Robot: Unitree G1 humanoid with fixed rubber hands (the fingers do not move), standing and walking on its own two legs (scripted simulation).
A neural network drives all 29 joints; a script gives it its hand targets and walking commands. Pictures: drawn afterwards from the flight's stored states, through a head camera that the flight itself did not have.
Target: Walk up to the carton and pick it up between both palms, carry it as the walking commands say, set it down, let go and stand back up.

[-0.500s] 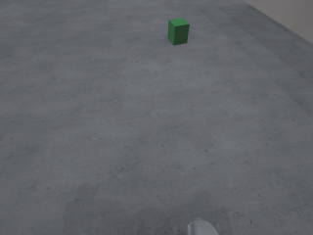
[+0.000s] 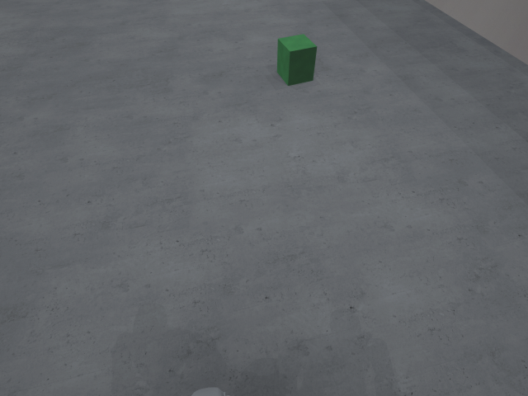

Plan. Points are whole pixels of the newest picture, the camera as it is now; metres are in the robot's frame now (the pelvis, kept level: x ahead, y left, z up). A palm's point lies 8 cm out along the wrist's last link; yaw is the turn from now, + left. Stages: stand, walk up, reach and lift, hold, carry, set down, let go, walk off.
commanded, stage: walk up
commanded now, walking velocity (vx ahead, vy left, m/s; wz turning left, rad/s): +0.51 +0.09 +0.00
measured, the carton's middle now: (295, 60) +2.31 -0.20 -0.65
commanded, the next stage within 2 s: none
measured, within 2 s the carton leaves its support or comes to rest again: neither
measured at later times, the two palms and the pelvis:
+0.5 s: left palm (119, 315) +0.30 +0.30 -0.14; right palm (394, 352) +0.22 -0.19 -0.11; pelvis +0.25 +0.06 +0.01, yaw -2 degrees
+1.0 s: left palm (178, 237) +0.45 +0.21 -0.11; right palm (395, 210) +0.54 -0.29 -0.13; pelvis +0.48 -0.04 +0.01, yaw -2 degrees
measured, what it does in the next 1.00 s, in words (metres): walks ahead: left foot, then right foot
